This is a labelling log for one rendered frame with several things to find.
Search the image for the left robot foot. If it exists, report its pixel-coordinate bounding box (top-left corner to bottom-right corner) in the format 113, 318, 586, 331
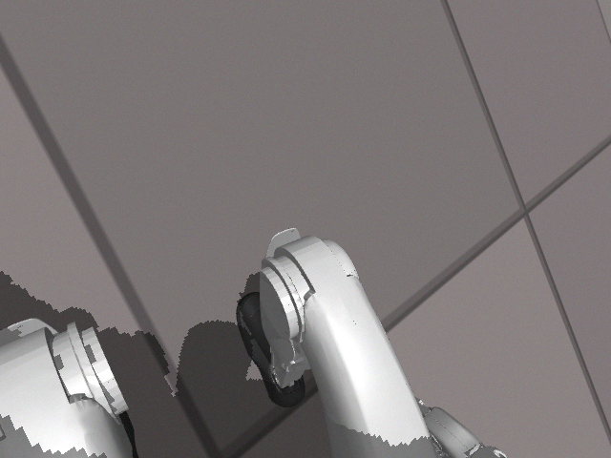
119, 411, 139, 458

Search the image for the right robot foot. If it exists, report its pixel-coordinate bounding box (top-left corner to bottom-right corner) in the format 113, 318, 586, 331
236, 292, 305, 407

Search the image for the right robot hand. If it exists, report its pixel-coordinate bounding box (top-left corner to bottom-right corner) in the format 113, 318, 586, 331
415, 397, 485, 458

